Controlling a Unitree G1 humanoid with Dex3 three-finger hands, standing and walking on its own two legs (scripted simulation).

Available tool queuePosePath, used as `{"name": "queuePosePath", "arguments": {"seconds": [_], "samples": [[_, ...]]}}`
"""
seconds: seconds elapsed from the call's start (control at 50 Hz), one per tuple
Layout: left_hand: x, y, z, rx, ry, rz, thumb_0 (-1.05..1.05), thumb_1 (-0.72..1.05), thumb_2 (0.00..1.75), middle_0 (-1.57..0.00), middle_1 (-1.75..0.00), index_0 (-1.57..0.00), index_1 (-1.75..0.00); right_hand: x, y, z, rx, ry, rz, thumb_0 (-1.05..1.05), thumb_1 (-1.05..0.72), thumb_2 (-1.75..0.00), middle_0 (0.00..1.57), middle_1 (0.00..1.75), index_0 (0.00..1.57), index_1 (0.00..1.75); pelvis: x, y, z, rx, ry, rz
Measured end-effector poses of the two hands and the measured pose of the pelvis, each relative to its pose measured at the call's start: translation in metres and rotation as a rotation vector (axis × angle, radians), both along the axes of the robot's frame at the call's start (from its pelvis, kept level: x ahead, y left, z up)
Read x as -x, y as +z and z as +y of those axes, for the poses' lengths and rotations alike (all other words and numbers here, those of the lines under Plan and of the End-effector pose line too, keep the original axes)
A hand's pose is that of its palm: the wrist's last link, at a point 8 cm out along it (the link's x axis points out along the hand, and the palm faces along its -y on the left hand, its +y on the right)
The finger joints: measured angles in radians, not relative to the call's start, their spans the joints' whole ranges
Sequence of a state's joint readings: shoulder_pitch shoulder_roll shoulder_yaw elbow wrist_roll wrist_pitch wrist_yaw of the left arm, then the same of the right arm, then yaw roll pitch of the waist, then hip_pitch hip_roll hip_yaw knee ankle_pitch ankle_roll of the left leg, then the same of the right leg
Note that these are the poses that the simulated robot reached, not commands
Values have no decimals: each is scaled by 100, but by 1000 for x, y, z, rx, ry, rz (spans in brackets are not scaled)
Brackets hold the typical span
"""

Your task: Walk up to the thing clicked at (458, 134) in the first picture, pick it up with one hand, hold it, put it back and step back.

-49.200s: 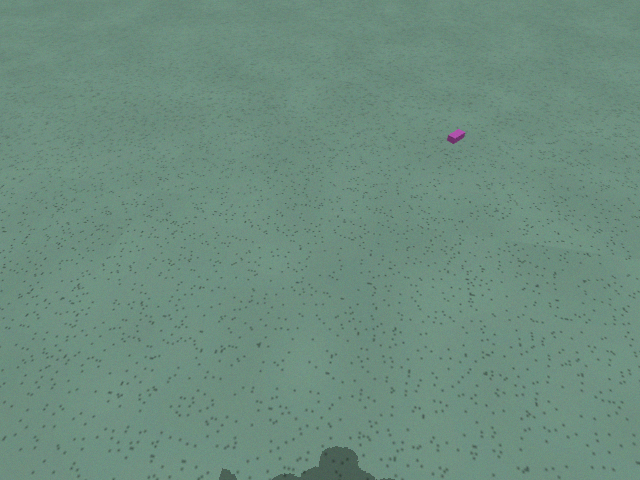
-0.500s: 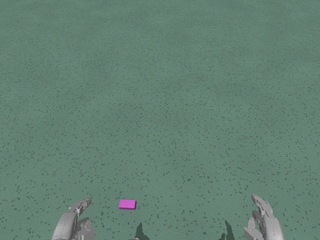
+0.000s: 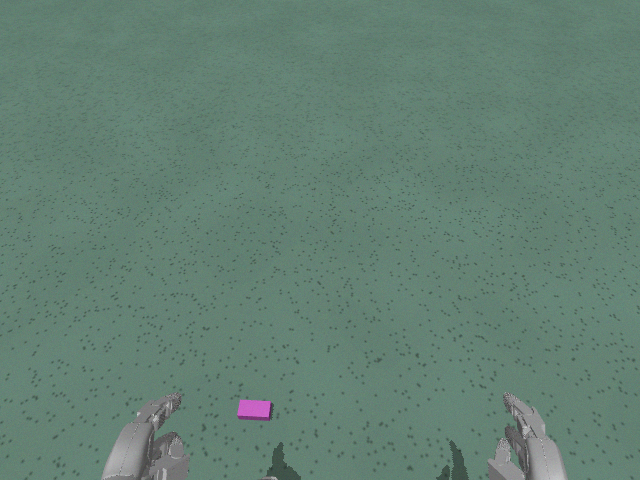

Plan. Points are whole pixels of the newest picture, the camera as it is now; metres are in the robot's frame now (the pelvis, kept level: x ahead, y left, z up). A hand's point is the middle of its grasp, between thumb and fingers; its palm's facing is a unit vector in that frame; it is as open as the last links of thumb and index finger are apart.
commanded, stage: home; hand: left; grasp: from above
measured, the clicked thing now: (254, 410) +0.43 +0.21 -0.70
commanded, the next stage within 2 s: stand in 0.50 s
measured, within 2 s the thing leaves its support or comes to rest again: neither
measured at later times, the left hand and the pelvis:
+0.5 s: hand (184, 468) +0.16 +0.18 -0.04, palm faces +0.05 -0.98 -0.21, open 7.4 cm; pelvis +0.00 +0.00 +0.00, yaw +0 degrees
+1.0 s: hand out of the picture +0.05 +0.24 -0.11, palm faces +0.03 -0.94 -0.34, open 7.4 cm; pelvis -0.01 +0.00 +0.04, yaw +0 degrees
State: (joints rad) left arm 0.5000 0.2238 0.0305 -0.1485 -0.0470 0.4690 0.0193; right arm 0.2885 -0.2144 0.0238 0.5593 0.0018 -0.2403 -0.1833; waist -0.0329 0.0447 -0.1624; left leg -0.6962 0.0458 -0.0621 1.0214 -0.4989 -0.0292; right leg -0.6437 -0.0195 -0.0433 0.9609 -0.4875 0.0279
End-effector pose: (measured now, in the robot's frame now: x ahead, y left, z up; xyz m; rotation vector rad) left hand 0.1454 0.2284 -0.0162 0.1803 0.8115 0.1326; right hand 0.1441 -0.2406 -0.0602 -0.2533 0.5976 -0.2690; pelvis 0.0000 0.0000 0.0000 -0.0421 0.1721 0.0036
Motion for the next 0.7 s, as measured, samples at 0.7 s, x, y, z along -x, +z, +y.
{"name": "queuePosePath", "arguments": {"seconds": [0.7], "samples": [[5, -25, 15, -111, -50, -8, 1, 90, 89, -21, -30, -20, -30, 15, -18, -9, 31, 153, 255, 1, -90, -90, 21, 30, 20, 30, 15, 10, -3, -32, -8, -108]]}}
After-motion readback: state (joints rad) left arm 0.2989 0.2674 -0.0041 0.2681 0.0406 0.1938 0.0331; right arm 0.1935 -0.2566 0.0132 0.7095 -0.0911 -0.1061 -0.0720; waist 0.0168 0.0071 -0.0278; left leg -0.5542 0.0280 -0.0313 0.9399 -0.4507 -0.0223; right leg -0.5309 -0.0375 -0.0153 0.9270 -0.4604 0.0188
